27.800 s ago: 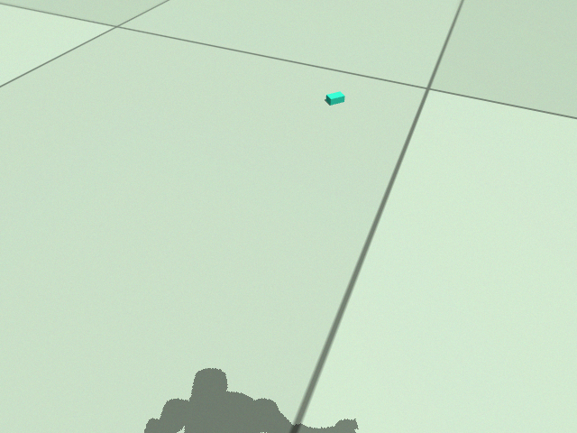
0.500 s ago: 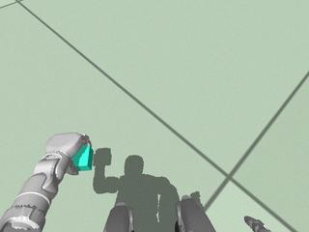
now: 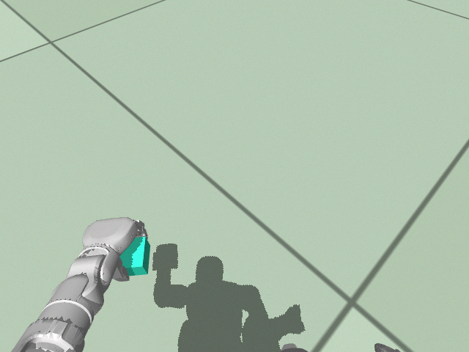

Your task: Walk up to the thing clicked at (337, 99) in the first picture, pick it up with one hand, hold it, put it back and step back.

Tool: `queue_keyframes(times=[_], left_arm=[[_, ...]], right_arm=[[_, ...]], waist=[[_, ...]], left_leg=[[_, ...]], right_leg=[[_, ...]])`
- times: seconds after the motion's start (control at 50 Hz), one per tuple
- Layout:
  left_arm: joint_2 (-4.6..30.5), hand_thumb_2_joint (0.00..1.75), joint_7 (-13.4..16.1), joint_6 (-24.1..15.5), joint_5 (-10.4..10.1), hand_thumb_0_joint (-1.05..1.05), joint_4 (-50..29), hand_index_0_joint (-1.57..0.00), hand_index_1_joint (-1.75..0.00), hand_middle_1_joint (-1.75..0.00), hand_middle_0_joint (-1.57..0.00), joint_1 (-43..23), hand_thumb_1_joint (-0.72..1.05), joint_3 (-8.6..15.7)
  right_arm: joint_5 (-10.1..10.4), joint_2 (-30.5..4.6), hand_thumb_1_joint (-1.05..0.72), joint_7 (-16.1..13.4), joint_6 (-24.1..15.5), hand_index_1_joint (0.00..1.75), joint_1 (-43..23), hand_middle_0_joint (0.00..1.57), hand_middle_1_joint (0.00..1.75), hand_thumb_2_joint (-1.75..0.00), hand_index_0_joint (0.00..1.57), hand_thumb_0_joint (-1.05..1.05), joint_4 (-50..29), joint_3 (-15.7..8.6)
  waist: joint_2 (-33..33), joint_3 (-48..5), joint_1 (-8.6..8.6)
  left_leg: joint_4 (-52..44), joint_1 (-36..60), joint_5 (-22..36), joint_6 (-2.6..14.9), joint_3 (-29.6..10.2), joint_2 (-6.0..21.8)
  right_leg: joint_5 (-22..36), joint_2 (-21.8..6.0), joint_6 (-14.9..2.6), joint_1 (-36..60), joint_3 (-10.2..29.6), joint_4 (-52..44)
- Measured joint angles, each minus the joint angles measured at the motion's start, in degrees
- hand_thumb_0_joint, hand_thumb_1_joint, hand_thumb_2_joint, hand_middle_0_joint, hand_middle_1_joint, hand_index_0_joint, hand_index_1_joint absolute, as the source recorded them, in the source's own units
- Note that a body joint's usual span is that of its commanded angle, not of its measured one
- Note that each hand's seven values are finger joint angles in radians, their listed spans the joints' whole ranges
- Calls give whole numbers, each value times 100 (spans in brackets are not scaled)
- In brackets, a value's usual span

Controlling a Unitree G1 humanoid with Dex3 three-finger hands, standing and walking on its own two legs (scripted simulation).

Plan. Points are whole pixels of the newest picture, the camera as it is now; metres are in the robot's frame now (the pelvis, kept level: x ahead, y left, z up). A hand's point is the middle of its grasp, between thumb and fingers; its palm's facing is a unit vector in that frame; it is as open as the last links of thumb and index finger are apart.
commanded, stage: hold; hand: left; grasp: from above
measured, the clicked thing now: (121, 257) +0.34 +0.23 -0.10
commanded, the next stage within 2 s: crouch in 1.98 s
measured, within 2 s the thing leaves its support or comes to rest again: neither
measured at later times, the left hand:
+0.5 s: hand (113, 247) +0.33 +0.22 -0.02, palm faces -0.47 -0.02 -0.88, open 8.9 cm
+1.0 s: hand (117, 259) +0.30 +0.20 -0.01, palm faces -0.46 -0.02 -0.89, open 8.9 cm
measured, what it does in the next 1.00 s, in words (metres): stands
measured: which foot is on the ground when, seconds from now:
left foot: down 0.00-1.00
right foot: down 0.00-1.00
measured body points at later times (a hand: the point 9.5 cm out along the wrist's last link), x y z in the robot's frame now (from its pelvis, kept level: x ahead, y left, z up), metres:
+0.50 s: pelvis +0.02 +0.00 +0.02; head +0.05 -0.01 +0.47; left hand +0.35 +0.22 +0.03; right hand +0.14 -0.26 -0.10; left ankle +0.02 +0.12 -0.69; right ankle +0.04 -0.15 -0.69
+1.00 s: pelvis +0.01 -0.01 +0.03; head +0.02 -0.04 +0.48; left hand +0.32 +0.20 +0.05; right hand +0.14 -0.27 -0.09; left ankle +0.02 +0.12 -0.69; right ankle +0.04 -0.15 -0.69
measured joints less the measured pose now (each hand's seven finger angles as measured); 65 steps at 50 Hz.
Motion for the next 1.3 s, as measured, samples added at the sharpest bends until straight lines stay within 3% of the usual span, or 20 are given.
queue_keyframes(times=[0.1, 0.26, 0.54, 1.3], left_arm=[[21, 28, -220, -80, -41, -1, -184, -81, -33, -35, -80, 156, 21, -39], [39, 28, -275, -209, 82, -1, -429, -80, -34, -35, -79, 295, 21, -73], [52, 28, -581, -236, -12, -1, -788, -80, -34, -35, -79, 494, 21, -88], [73, 26, -835, -227, -132, -1, -1382, -78, -35, -38, -76, 762, 23, -123]], right_arm=[[6, -8, -90, -5, 61, 30, 11, 20, 30, -90, 21, 1, -61, -8], [11, -7, -90, -11, 139, 30, -55, 20, 30, -89, 21, 1, -79, -9], [33, -67, -89, 1, 267, 30, -153, 20, 30, -89, 21, 1, -212, -26], [93, -82, -90, -120, 345, 29, -458, 20, 30, -90, 20, 1, -256, 92]], waist=[[19, 35, 53], [30, 61, 144], [76, 131, 223], [128, 431, 355]], left_leg=[[-307, 338, 61, 15, 36, -11], [-669, 759, 135, 20, 68, -35], [-1119, 1269, 293, -25, 92, -31], [-1880, 2026, 803, -94, 117, -35]], right_leg=[[72, -11, 14, 334, 23, -315], [131, -36, 20, 736, 40, -643], [235, -28, -23, 1186, 52, -984], [629, -20, -100, 1832, 69, -1522]])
